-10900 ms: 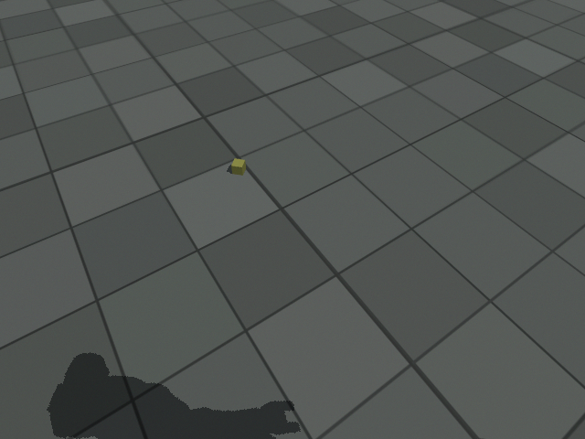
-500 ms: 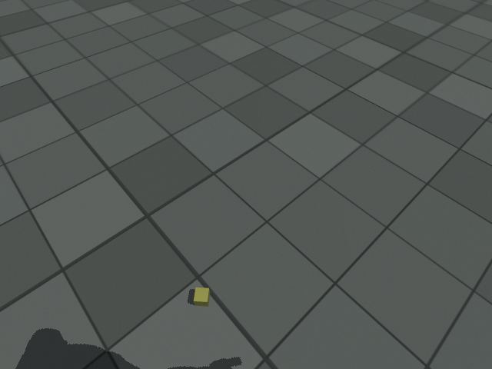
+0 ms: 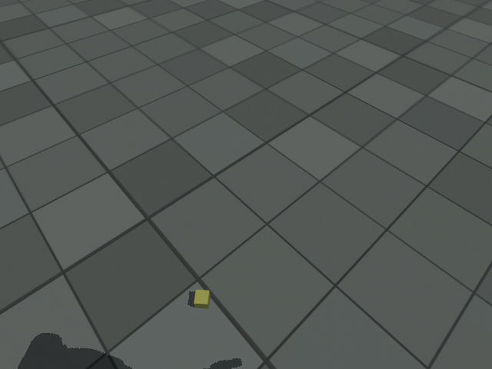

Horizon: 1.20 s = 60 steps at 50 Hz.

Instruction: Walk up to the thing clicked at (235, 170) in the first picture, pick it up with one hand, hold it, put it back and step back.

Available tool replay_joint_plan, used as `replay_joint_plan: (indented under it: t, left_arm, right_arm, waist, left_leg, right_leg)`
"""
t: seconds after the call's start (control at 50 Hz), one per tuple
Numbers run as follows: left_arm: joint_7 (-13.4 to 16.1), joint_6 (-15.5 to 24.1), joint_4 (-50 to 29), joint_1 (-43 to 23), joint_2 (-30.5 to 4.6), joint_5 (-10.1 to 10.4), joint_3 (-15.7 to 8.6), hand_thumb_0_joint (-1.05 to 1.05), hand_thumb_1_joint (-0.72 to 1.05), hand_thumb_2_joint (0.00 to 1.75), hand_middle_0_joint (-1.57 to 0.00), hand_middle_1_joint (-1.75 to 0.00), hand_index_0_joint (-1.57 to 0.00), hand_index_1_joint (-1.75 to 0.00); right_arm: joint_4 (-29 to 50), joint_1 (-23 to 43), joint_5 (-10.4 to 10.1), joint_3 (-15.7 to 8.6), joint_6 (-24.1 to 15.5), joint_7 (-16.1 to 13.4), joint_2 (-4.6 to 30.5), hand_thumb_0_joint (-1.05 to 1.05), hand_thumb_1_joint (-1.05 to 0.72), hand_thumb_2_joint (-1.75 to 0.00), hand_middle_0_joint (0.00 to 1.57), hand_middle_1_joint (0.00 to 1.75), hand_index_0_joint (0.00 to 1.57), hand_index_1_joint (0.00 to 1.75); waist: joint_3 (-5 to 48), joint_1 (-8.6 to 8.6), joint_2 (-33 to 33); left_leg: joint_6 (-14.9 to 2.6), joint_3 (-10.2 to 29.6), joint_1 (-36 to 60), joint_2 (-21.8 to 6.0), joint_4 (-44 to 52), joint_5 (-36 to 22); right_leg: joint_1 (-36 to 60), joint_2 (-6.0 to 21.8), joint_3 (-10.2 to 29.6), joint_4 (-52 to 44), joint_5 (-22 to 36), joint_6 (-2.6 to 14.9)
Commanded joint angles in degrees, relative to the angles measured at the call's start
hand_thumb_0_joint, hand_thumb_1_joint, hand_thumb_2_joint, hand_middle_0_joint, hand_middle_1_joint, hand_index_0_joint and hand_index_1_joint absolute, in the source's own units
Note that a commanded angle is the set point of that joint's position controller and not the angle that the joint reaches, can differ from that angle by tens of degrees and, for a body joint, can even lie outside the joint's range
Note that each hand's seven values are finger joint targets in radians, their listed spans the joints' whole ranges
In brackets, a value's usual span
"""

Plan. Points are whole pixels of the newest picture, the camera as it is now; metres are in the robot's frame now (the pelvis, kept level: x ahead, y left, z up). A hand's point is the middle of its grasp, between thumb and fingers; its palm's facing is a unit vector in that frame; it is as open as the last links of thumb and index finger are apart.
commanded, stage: stand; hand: left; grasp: from above
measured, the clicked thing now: (202, 299) +0.48 +0.17 -0.76
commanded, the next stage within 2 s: rise first in 0.02 s
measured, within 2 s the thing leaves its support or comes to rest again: neither
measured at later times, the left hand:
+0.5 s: hand out of the picture +0.15 +0.25 -0.18, palm faces -0.07 -0.93 -0.36, open 11.2 cm
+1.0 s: hand out of the picture +0.12 +0.25 -0.23, palm faces -0.16 -0.89 -0.44, open 13.7 cm
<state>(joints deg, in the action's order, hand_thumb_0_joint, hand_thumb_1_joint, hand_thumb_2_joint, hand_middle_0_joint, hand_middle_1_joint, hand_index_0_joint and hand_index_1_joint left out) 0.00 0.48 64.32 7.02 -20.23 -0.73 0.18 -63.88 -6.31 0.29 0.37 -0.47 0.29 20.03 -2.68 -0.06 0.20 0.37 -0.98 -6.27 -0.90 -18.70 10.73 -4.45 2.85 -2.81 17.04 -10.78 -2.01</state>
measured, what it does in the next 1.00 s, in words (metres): lowers itself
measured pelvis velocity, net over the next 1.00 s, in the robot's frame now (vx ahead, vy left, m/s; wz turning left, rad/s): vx -0.02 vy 0.00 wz -0.02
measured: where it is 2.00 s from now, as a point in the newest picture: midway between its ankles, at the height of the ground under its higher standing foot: outside the picture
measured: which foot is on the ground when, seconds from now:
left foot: down 0.00-1.00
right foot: down 0.00-1.00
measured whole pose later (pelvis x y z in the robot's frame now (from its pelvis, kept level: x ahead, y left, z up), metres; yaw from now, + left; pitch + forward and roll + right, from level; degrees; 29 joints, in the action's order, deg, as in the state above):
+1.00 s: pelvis -0.02 +0.00 -0.09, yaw -1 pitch +17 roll -2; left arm -0.5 -13.4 27.1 13.8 -18.8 -12.5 -7.3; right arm -32.2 -10.7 -0.2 -1.1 -8.6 -2.4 13.1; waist 6.3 -1.8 -0.2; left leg 0.5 1.0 -52.1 -3.0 -64.6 30.0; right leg -49.5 1.9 -2.7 61.6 -29.5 -1.5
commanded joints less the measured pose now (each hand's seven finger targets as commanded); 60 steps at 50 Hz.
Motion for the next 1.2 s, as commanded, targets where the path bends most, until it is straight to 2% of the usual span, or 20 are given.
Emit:
replay_joint_plan:
  t: [0.0,0.1,0.12,0.14,0.18,0.22,0.26,0.28,0.32,0.38,0.42,0.46,0.5,0.62,0.64,0.7,0.78,0.9,1.06,1.18]
  left_arm:
    - [0.53,1.28,-3.28,-0.91,-11.97,0.00,-2.33,0.00,0.90,0.90,-0.20,-0.30,-0.20,-0.30]
    - [0.63,1.16,-3.23,-1.13,-12.06,-0.04,-2.47,0.00,0.85,0.92,-0.16,-0.38,-0.19,-0.38]
    - [1.67,6.75,-23.33,-21.23,-3.32,3.16,-2.75,0.00,0.77,0.84,-0.24,-0.44,-0.24,-0.46]
    - [1.95,6.55,-20.45,-28.06,-5.17,3.12,-3.44,0.00,0.69,0.84,-0.25,-0.52,-0.23,-0.54]
    - [1.57,3.03,-6.36,-14.09,-9.79,1.91,-7.45,0.00,0.53,0.84,-0.25,-0.62,-0.24,-0.63]
    - [0.77,3.21,-10.32,-18.95,-15.15,-0.22,-9.78,0.00,0.37,0.85,-0.25,-0.73,-0.25,-0.73]
    - [-0.77,1.82,-4.36,-9.59,-12.75,-2.60,-10.81,0.00,0.21,0.82,-0.22,-0.87,-0.25,-0.84]
    - [-1.30,1.20,-5.29,-6.59,-13.18,-4.30,-12.28,0.00,0.13,0.84,-0.22,-0.87,-0.24,-0.85]
    - [-1.32,-0.37,-9.67,-2.64,-12.10,-5.32,-12.73,0.00,-0.02,0.84,-0.24,-0.87,-0.24,-0.86]
    - [-0.66,-4.53,-13.41,-5.65,-8.30,-6.30,-9.69,0.00,-0.25,0.84,-0.25,-0.87,-0.24,-0.88]
    - [0.05,-6.77,-16.01,-6.65,-10.53,-7.04,-10.85,0.00,-0.40,0.85,-0.27,-0.85,-0.24,-0.88]
    - [0.47,-8.04,-18.08,-5.56,-8.61,-6.96,-10.01,0.00,-0.48,0.86,-0.24,-0.89,-0.22,-0.92]
    - [0.64,-8.64,-19.72,-5.67,-8.13,-7.48,-9.98,0.00,-0.49,0.87,-0.22,-0.91,-0.20,-0.93]
    - [0.98,-6.66,-30.66,-3.05,-8.48,-9.08,-11.73,0.00,-0.50,0.87,-0.22,-0.94,-0.20,-0.95]
    - [1.08,-6.58,-33.76,-2.30,-10.36,-9.39,-13.17,0.00,-0.50,0.87,-0.22,-0.94,-0.20,-0.96]
    - [0.63,-8.19,-36.03,2.44,-8.47,-10.18,-11.41,0.00,-0.49,0.87,-0.22,-0.94,-0.20,-0.96]
    - [0.21,-10.49,-40.99,5.14,-9.09,-10.74,-11.81,0.00,-0.50,0.90,-0.21,-0.93,-0.18,-0.96]
    - [0.09,-12.64,-43.61,7.47,-7.82,-11.84,-11.13,0.00,-0.48,0.88,-0.20,-0.95,-0.19,-0.96]
    - [0.47,-12.32,-49.31,11.61,-8.68,-13.47,-12.03,0.00,-0.46,0.87,-0.20,-0.97,-0.19,-0.98]
    - [0.98,-8.37,-43.33,0.24,-11.80,-18.36,-11.68,0.00,-0.47,0.88,-0.19,-0.98,-0.18,-0.99]
  right_arm:
    - [2.89,1.33,0.23,-2.46,-1.28,-0.74,12.20,0.00,-0.90,-0.90,0.20,0.30,0.20,0.30]
    - [2.91,1.67,0.23,-2.55,-1.28,-0.71,12.26,0.00,-0.89,-0.90,0.20,0.30,0.20,0.30]
    - [19.58,1.50,-3.90,-0.02,-4.07,-1.96,2.90,0.00,-0.90,-0.90,0.20,0.30,0.20,0.30]
    - [16.31,-1.75,-3.81,-0.31,-3.96,-2.50,4.49,0.00,-0.92,-0.91,0.20,0.30,0.20,0.30]
    - [16.89,-4.12,-3.78,-1.72,-2.75,-2.70,6.09,0.00,-0.94,-0.91,0.20,0.30,0.20,0.30]
    - [19.00,-5.93,-3.10,-3.31,-2.86,-3.60,6.17,0.00,-1.00,-0.93,0.20,0.30,0.20,0.30]
    - [20.07,-8.36,-2.01,-4.47,-3.20,-3.10,5.84,0.00,-0.99,-0.93,0.20,0.30,0.20,0.30]
    - [21.23,-8.43,-1.34,-5.25,-3.25,-2.68,5.76,0.00,-0.99,-0.93,0.20,0.30,0.20,0.30]
    - [24.54,-8.55,-1.48,-5.72,-3.42,-2.52,5.05,0.00,-0.96,-0.92,0.20,0.30,0.20,0.30]
    - [27.93,-5.89,-1.88,-4.90,-3.64,-2.31,4.01,0.00,-0.96,-0.92,0.20,0.30,0.20,0.30]
    - [30.38,-4.45,-2.06,-4.91,-3.94,-2.19,4.01,0.00,-0.96,-0.92,0.20,0.30,0.20,0.30]
    - [31.54,-5.06,-2.01,-5.00,-4.54,-2.10,3.51,0.00,-0.96,-0.92,0.20,0.30,0.20,0.30]
    - [32.04,-5.89,-1.90,-5.07,-5.43,-2.04,3.66,0.00,-0.96,-0.92,0.20,0.30,0.20,0.30]
    - [34.03,-7.45,-1.11,-5.82,-8.34,-2.29,2.70,0.00,-0.95,-0.92,0.20,0.30,0.20,0.30]
    - [34.43,-7.47,-1.00,-5.97,-8.56,-2.50,2.79,0.00,-0.96,-0.92,0.20,0.30,0.20,0.30]
    - [35.24,-7.36,-1.01,-5.91,-8.95,-2.98,2.52,0.00,-0.95,-0.92,0.20,0.30,0.20,0.30]
    - [36.03,-6.81,-0.72,-5.86,-9.35,-3.23,2.89,0.00,-0.93,-0.91,0.20,0.30,0.20,0.30]
    - [37.87,-5.96,-0.43,-5.32,-10.58,-3.48,2.07,0.00,-0.92,-0.91,0.20,0.30,0.20,0.30]
    - [39.79,-5.79,-0.36,-5.36,-11.85,-3.14,1.46,0.00,-0.90,-0.91,0.20,0.30,0.20,0.30]
    - [38.45,-4.16,-0.21,-5.39,-13.07,-3.05,2.14,0.00,-0.90,-0.91,0.20,0.30,0.20,0.30]
  waist:
    - [4.26,0.12,-0.31]
    - [3.54,0.12,-0.78]
    - [-1.78,-6.62,-0.90]
    - [0.75,-5.34,0.44]
    - [-0.07,-2.47,2.88]
    - [9.18,-1.69,1.11]
    - [12.63,-1.42,0.48]
    - [15.89,0.67,-1.99]
    - [20.26,2.32,-4.68]
    - [14.58,0.73,-4.23]
    - [13.23,0.83,-3.60]
    - [13.61,-0.29,-0.80]
    - [12.80,-1.02,-0.89]
    - [20.78,-1.07,-4.04]
    - [22.33,-0.55,-5.04]
    - [22.41,-1.36,-4.25]
    - [23.71,-1.43,-5.43]
    - [21.43,-2.34,-3.97]
    - [25.90,-1.15,-5.32]
    - [23.79,-3.45,-3.56]
  left_leg:
    - [-1.69,5.03,0.68,-7.01,2.60,-11.13]
    - [-1.57,5.15,0.32,-6.92,3.00,-10.18]
    - [-0.90,-1.66,-5.61,0.85,-0.34,-0.41]
    - [-1.05,-1.68,-5.39,1.13,-1.46,1.72]
    - [-1.15,-1.77,-9.78,1.24,-4.52,2.05]
    - [-1.21,-1.62,-8.79,1.31,-7.60,-1.28]
    - [-0.81,-0.97,-11.83,1.51,-11.84,-4.91]
    - [-0.48,-1.03,-12.70,1.71,-13.67,-6.80]
    - [0.32,-0.95,-10.89,1.73,-13.69,-8.97]
    - [0.42,-0.49,-15.70,1.34,-14.07,-4.93]
    - [0.33,-0.23,-18.57,0.98,-15.40,-1.06]
    - [-0.07,-0.28,-20.33,0.81,-17.52,0.76]
    - [-0.11,-0.15,-22.92,0.52,-20.11,2.33]
    - [-0.03,0.59,-25.99,-0.13,-28.75,-0.16]
    - [0.11,0.78,-25.69,-0.26,-29.19,-1.53]
    - [-0.07,0.67,-26.93,-0.15,-31.12,-2.09]
    - [0.18,1.96,-27.41,-0.88,-33.24,-5.09]
    - [-0.26,1.92,-33.48,-0.69,-36.72,-0.85]
    - [-0.42,1.63,-37.00,-0.26,-42.08,-1.86]
    - [-1.15,1.78,-48.39,0.02,-50.03,6.58]
  right_leg:
    - [0.96,6.16,4.66,-2.18,9.41,2.66]
    - [0.43,5.97,4.53,-2.31,7.90,2.56]
    - [-14.31,-2.58,0.81,1.66,2.90,2.37]
    - [-11.79,-2.39,0.29,2.11,0.82,2.37]
    - [-12.84,-2.82,-0.59,4.02,-1.96,2.75]
    - [-12.15,-2.40,0.20,7.68,1.92,2.70]
    - [-13.71,-2.55,0.27,12.40,5.87,2.83]
    - [-13.23,-2.36,0.28,14.25,6.87,3.16]
    - [-11.91,-2.78,0.14,15.04,7.32,3.50]
    - [-15.61,-3.15,-0.26,14.90,3.08,3.46]
    - [-18.50,-3.32,-0.57,16.03,-1.15,3.42]
    - [-21.34,-3.59,-0.57,17.88,-2.94,3.18]
    - [-25.03,-3.71,-0.72,20.66,-4.35,3.11]
    - [-31.58,-3.48,-0.07,30.59,-2.70,3.16]
    - [-31.41,-3.40,-0.06,31.35,-1.91,3.22]
    - [-32.15,-3.23,0.25,32.48,-0.76,2.90]
    - [-34.67,-3.28,-0.21,34.98,-0.63,3.09]
    - [-38.38,-3.34,-0.24,37.55,-3.01,3.01]
    - [-41.86,-3.10,0.23,42.56,-1.99,3.14]
    - [-52.40,-3.07,0.79,49.29,-7.62,3.06]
